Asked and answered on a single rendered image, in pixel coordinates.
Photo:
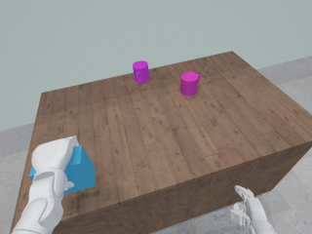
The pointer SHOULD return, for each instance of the sponge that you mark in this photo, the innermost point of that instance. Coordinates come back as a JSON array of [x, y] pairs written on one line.
[[79, 170]]

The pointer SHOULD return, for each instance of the table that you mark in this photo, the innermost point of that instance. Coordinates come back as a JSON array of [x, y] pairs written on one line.
[[161, 157]]

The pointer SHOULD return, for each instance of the left robot forearm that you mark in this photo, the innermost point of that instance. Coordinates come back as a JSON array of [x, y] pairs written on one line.
[[43, 211]]

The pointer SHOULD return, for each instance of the robot right hand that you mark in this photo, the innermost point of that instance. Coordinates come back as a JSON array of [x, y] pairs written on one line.
[[242, 214]]

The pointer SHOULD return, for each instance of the right robot forearm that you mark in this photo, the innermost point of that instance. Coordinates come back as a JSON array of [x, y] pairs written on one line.
[[261, 226]]

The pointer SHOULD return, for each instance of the robot left hand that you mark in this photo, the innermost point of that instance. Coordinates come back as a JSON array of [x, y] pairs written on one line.
[[55, 154]]

